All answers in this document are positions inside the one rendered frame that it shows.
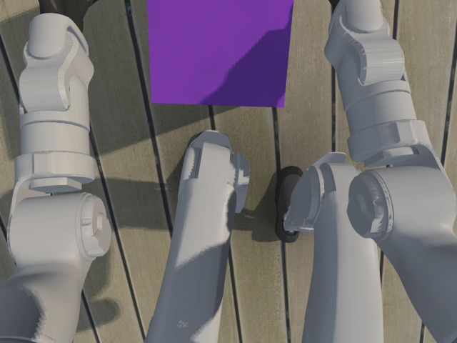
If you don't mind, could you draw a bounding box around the left robot upper arm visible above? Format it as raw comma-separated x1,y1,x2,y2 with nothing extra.
0,192,111,343

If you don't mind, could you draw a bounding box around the robot left forearm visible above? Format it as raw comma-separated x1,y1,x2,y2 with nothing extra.
6,13,95,263

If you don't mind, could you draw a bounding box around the carton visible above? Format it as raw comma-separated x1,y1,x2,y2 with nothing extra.
147,0,293,108

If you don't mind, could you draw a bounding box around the robot left shin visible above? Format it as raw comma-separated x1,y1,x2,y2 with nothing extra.
178,130,234,200

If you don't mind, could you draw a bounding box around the robot left hand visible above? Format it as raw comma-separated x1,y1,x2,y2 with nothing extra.
39,0,98,33

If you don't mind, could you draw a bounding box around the left robot thigh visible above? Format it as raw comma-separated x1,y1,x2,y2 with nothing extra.
144,142,250,343

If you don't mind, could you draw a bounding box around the right robot upper arm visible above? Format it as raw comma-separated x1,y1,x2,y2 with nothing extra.
347,163,457,343

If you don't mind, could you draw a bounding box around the robot right forearm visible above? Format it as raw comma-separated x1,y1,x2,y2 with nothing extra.
324,0,457,221

